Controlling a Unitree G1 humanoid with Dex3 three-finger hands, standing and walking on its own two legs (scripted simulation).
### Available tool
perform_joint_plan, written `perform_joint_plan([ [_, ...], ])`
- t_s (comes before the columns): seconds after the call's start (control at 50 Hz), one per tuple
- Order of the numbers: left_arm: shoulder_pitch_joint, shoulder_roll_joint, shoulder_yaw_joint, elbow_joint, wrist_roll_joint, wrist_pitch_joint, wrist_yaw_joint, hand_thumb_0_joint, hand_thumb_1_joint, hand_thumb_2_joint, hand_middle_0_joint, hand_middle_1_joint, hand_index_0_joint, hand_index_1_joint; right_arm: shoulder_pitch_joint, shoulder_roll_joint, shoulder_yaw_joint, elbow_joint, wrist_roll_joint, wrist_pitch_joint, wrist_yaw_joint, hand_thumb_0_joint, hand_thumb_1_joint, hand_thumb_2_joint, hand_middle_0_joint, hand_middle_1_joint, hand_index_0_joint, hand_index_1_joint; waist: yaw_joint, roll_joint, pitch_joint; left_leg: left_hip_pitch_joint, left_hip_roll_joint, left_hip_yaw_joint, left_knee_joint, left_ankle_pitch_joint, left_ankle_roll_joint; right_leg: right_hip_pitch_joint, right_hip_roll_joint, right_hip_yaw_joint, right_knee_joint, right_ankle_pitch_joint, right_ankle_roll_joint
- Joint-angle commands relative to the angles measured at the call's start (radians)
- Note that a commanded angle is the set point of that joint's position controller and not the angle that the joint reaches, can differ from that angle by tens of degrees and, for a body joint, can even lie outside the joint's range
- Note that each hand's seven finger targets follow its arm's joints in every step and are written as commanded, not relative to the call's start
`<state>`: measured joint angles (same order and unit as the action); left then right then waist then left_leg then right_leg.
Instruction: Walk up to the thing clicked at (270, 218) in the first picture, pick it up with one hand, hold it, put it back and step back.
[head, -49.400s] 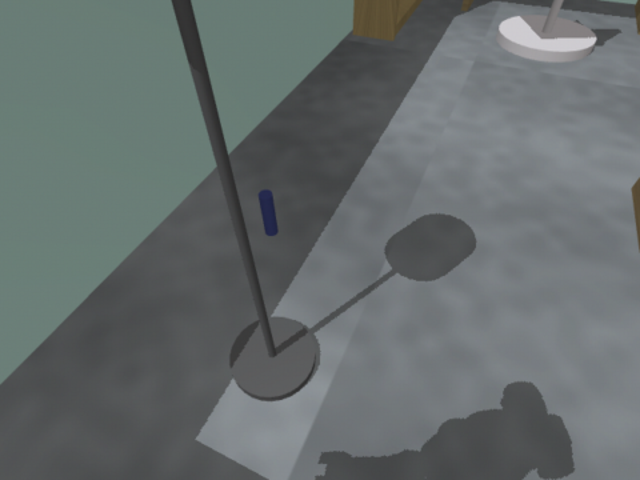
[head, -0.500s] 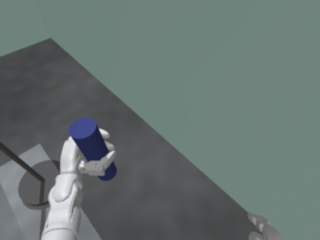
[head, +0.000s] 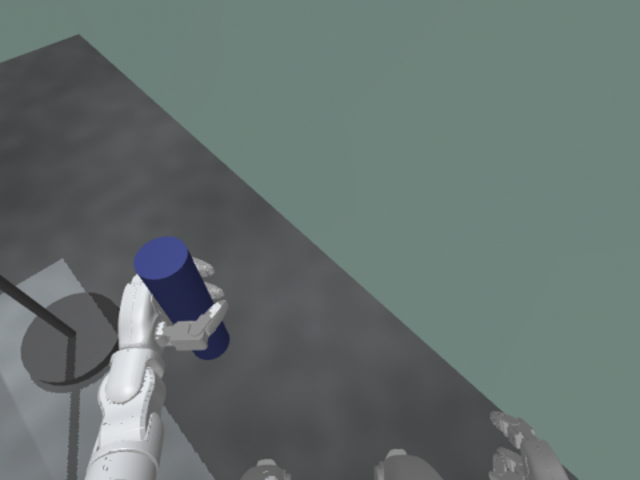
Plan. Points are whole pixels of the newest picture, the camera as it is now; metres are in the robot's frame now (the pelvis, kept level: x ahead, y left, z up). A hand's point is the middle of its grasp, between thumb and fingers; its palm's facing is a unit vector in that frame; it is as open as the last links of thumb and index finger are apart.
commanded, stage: crouch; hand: left
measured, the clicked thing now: (190, 306) +0.34 +0.18 +0.00
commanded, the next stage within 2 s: lower in 1.58 s
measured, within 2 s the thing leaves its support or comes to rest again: neither
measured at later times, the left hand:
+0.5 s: hand (222, 347) +0.37 +0.19 -0.24, palm faces +0.03 -1.00 +0.00, open 7.4 cm
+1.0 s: hand (237, 365) +0.39 +0.19 -0.40, palm faces +0.01 -1.00 -0.01, open 7.4 cm
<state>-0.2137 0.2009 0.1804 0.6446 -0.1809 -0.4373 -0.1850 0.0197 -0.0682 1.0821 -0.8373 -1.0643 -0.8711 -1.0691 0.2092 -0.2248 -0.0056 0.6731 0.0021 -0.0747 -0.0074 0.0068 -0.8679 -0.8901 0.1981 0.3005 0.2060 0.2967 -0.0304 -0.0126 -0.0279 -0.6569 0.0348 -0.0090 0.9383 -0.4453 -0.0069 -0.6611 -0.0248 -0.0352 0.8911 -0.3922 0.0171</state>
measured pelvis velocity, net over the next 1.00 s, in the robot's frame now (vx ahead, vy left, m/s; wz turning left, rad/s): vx -0.08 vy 0.00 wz -0.05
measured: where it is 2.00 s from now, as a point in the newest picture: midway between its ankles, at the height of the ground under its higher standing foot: outside the picture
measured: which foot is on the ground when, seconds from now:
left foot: down 0.00-1.00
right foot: down 0.00-1.00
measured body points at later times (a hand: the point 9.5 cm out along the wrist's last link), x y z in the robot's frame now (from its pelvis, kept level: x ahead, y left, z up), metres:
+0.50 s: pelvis -0.04 +0.00 -0.20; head +0.14 +0.02 +0.21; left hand +0.36 +0.24 -0.23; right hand +0.08 -0.26 -0.33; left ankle +0.01 +0.12 -0.69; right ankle +0.03 -0.13 -0.69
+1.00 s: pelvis -0.08 +0.00 -0.36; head +0.12 +0.05 +0.04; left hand +0.38 +0.24 -0.40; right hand -0.01 -0.27 -0.47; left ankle +0.01 +0.12 -0.69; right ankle +0.03 -0.13 -0.69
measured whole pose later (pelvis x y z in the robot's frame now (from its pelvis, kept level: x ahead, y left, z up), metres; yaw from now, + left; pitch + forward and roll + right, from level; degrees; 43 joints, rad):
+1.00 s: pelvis -0.08 +0.00 -0.36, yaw -3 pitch +30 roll -5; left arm -0.75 0.45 0.42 1.19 -0.07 -0.74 -0.24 0.02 -0.08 1.10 -0.85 -1.06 -0.88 -1.07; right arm 0.13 -0.28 0.08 0.73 -0.11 -0.06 0.09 0.00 -0.90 -0.90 0.20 0.30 0.21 0.30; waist -0.17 -0.03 -0.08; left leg -2.15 0.00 -0.10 2.30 -0.68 -0.01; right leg -2.13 -0.04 -0.05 2.21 -0.61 0.02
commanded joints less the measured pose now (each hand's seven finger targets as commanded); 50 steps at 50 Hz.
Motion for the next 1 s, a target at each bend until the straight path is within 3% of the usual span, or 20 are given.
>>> perform_joint_plan([
  [0.0, -0.374, 0.136, 0.048, -0.169, -0.021, -0.182, -0.017, 0.0, 0.486, 1.229, -1.285, -1.371, -1.299, -1.362, 0.021, -0.143, -0.061, -0.08, -0.013, -0.045, 0.005, 0.0, -0.873, -0.899, 0.199, 0.3, 0.2, 0.3, -0.033, 0.052, -0.339, 0.001, -0.027, -0.018, -0.007, 0.17, 0.012, -0.025, 0.024, 0.001, 0.034, 0.167, -0.039],
  [0.02, -0.368, 0.12, 0.039, -0.101, -0.016, -0.205, -0.025, 0.0, 0.466, 1.209, -1.287, -1.363, -1.299, -1.355, 0.022, -0.149, -0.065, -0.081, -0.017, -0.048, 0.007, 0.0, -0.88, -0.9, 0.199, 0.3, 0.2, 0.3, -0.046, 0.037, -0.329, -0.048, -0.028, -0.019, 0.038, 0.153, 0.014, -0.085, 0.026, 0.002, 0.072, 0.15, -0.039],
  [0.04, -0.382, 0.143, 0.058, -0.064, -0.015, -0.228, -0.034, 0.0, 0.443, 1.216, -1.294, -1.37, -1.306, -1.362, 0.028, -0.153, -0.066, -0.077, -0.021, -0.051, 0.01, 0.0, -0.883, -0.901, 0.199, 0.3, 0.2, 0.3, -0.047, 0.027, -0.333, -0.113, -0.029, -0.025, 0.076, 0.113, 0.014, -0.136, 0.027, 0.001, 0.113, 0.116, -0.04],
  [0.08, -0.386, 0.142, 0.06, -0.036, -0.022, -0.28, -0.054, 0.0, 0.411, 1.21, -1.306, -1.379, -1.317, -1.372, 0.022, -0.161, -0.064, -0.086, -0.027, -0.06, 0.016, 0.0, -0.882, -0.9, 0.199, 0.3, 0.2, 0.3, -0.051, 0.045, -0.422, -0.182, -0.035, -0.027, 0.172, 0.108, 0.015, -0.223, 0.026, 0.0, 0.203, 0.107, -0.042],
  [0.12, -0.399, 0.188, 0.109, 0.001, -0.031, -0.321, -0.065, 0.0, 0.422, 1.236, -1.313, -1.399, -1.324, -1.394, 0.031, -0.166, -0.053, -0.083, -0.031, -0.06, 0.022, 0.0, -0.884, -0.901, 0.199, 0.3, 0.2, 0.3, -0.031, 0.08, -0.498, -0.253, -0.037, -0.039, 0.25, 0.105, 0.012, -0.32, 0.025, -0.003, 0.293, 0.081, -0.047],
  [0.16, -0.414, 0.202, 0.113, 0.029, -0.025, -0.351, -0.072, 0.0, 0.416, 1.247, -1.327, -1.405, -1.334, -1.403, 0.026, -0.183, -0.05, -0.099, -0.036, -0.06, 0.027, 0.0, -0.884, -0.902, 0.199, 0.3, 0.2, 0.3, -0.028, 0.095, -0.573, -0.309, -0.039, -0.047, 0.328, 0.134, 0.012, -0.397, 0.023, -0.006, 0.375, 0.086, -0.05],
  [0.18, -0.449, 0.244, 0.135, 0.017, -0.021, -0.366, -0.072, 0.0, 0.428, 1.248, -1.33, -1.404, -1.336, -1.403, 0.016, -0.198, -0.057, -0.113, -0.037, -0.06, 0.026, 0.0, -0.882, -0.901, 0.199, 0.3, 0.2, 0.3, -0.023, 0.113, -0.599, -0.341, -0.04, -0.044, 0.365, 0.132, 0.013, -0.425, 0.021, 0.002, 0.407, 0.085, -0.05],
  [0.24, -0.517, 0.247, 0.132, 0.027, -0.023, -0.389, -0.091, 0.0, 0.38, 1.252, -1.334, -1.397, -1.333, -1.403, 0.05, -0.195, -0.043, -0.087, -0.046, -0.05, 0.029, 0.0, -0.883, -0.903, 0.198, 0.3, 0.199, 0.3, -0.038, 0.138, -0.7, -0.409, -0.041, -0.045, 0.463, 0.178, 0.014, -0.499, 0.019, 0.01, 0.499, 0.115, -0.054],
  [0.34, -0.611, 0.285, 0.182, 0.044, -0.028, -0.383, -0.074, 0.0, 0.397, 1.271, -1.311, -1.384, -1.306, -1.394, 0.046, -0.201, -0.049, -0.076, -0.054, -0.038, 0.032, 0.0, -0.884, -0.905, 0.199, 0.3, 0.199, 0.3, -0.048, 0.104, -0.745, -0.606, -0.045, -0.032, 0.571, 0.07, 0.018, -0.529, 0.013, 0.049, 0.57, 0.043, -0.046],
  [0.4, -0.617, 0.28, 0.192, 0.093, -0.019, -0.375, -0.071, 0.0, 0.433, 1.29, -1.307, -1.39, -1.304, -1.399, 0.06, -0.218, -0.055, -0.056, -0.057, -0.031, 0.041, 0.0, -0.889, -0.906, 0.199, 0.3, 0.199, 0.3, -0.055, 0.09, -0.814, -0.615, -0.044, -0.039, 0.655, 0.14, 0.024, -0.611, 0.019, 0.024, 0.655, 0.096, -0.05],
  [0.44, -0.655, 0.254, 0.158, 0.139, -0.004, -0.377, -0.081, 0.0, 0.452, 1.299, -1.315, -1.401, -1.313, -1.408, 0.071, -0.216, -0.056, -0.034, -0.064, -0.03, 0.047, 0.0, -0.892, -0.906, 0.199, 0.3, 0.2, 0.3, -0.091, 0.083, -0.804, -0.674, -0.044, -0.039, 0.718, 0.135, 0.027, -0.676, 0.019, 0.017, 0.707, 0.097, -0.048],
  [0.52, -0.7, 0.295, 0.185, 0.239, 0.027, -0.393, -0.101, 0.0, 0.394, 1.249, -1.296, -1.37, -1.298, -1.374, 0.071, -0.225, -0.046, -0.012, -0.079, -0.028, 0.06, 0.0, -0.894, -0.905, 0.199, 0.3, 0.199, 0.3, -0.102, 0.102, -0.775, -0.765, -0.044, -0.045, 0.801, 0.104, 0.024, -0.822, 0.023, -0.014, 0.824, 0.056, -0.059],
  [0.56, -0.748, 0.338, 0.215, 0.25, 0.038, -0.408, -0.093, 0.0, 0.404, 1.245, -1.3, -1.376, -1.304, -1.376, 0.07, -0.227, -0.037, -0.011, -0.087, -0.023, 0.068, 0.0, -0.893, -0.904, 0.199, 0.3, 0.2, 0.3, -0.091, 0.126, -0.766, -0.811, -0.045, -0.042, 0.822, 0.056, 0.018, -0.874, 0.022, -0.023, 0.871, 0.005, -0.063],
  [0.6, -0.761, 0.372, 0.26, 0.271, 0.039, -0.418, -0.082, 0.0, 0.368, 1.273, -1.299, -1.395, -1.302, -1.398, 0.058, -0.23, -0.031, -0.019, -0.091, -0.018, 0.076, 0.0, -0.895, -0.905, 0.199, 0.3, 0.199, 0.3, -0.084, 0.122, -0.764, -0.874, -0.048, -0.032, 0.853, -0.022, 0.021, -0.898, 0.021, -0.02, 0.894, -0.055, -0.061],
  [0.66, -0.824, 0.425, 0.291, 0.243, 0.045, -0.43, -0.062, 0.0, 0.37, 1.298, -1.299, -1.401, -1.3, -1.409, 0.046, -0.238, -0.024, -0.029, -0.095, -0.013, 0.081, 0.0, -0.887, -0.905, 0.199, 0.3, 0.199, 0.3, -0.084, 0.16, -0.774, -0.933, -0.05, -0.022, 0.872, -0.145, 0.017, -0.927, 0.021, -0.024, 0.929, -0.147, -0.058],
  [0.7, -0.854, 0.408, 0.271, 0.245, 0.059, -0.432, -0.059, 0.0, 0.393, 1.316, -1.323, -1.421, -1.323, -1.43, 0.039, -0.241, -0.023, -0.031, -0.097, -0.01, 0.084, 0.0, -0.89, -0.905, 0.199, 0.3, 0.199, 0.3, -0.1, 0.183, -0.772, -0.951, -0.049, -0.022, 0.888, -0.19, 0.015, -0.975, 0.02, -0.035, 0.959, -0.174, -0.058],
  [0.72, -0.853, 0.43, 0.285, 0.24, 0.064, -0.432, -0.059, 0.0, 0.4, 1.32, -1.31, -1.415, -1.308, -1.425, 0.041, -0.245, -0.02, -0.026, -0.097, -0.01, 0.085, 0.0, -0.89, -0.906, 0.199, 0.3, 0.199, 0.3, -0.098, 0.196, -0.789, -0.947, -0.048, -0.018, 0.905, -0.185, 0.015, -0.986, 0.02, -0.037, 0.975, -0.166, -0.057],
  [0.76, -0.901, 0.409, 0.246, 0.239, 0.069, -0.427, -0.064, 0.0, 0.4, 1.293, -1.318, -1.402, -1.315, -1.412, 0.046, -0.252, -0.02, -0.021, -0.1, -0.009, 0.083, 0.0, -0.896, -0.906, 0.199, 0.3, 0.199, 0.3, -0.127, 0.207, -0.803, -0.97, -0.049, -0.011, 0.946, -0.179, 0.018, -1.003, 0.017, -0.039, 0.999, -0.156, -0.056],
  [0.86, -0.957, 0.439, 0.24, 0.262, 0.08, -0.409, -0.057, 0.0, 0.356, 1.241, -1.294, -1.356, -1.291, -1.365, 0.047, -0.267, -0.007, 0.0, -0.107, -0.006, 0.083, 0.0, -0.899, -0.906, 0.199, 0.3, 0.2, 0.3, -0.15, 0.218, -0.758, -1.033, -0.048, -0.016, 1.014, -0.208, 0.02, -1.077, 0.016, -0.056, 1.061, -0.178, -0.053],
  [0.98, -0.916, 0.475, 0.272, 0.343, 0.086, -0.396, -0.054, 0.0, 0.385, 1.272, -1.308, -1.389, -1.311, -1.394, 0.046, -0.294, 0.017, 0.006, -0.114, 0.008, 0.085, 0.0, -0.893, -0.904, 0.199, 0.3, 0.2, 0.3, -0.157, 0.181, -0.686, -1.115, -0.051, -0.026, 1.082, -0.194, 0.023, -1.125, 0.017, -0.077, 1.118, -0.163, -0.049],
])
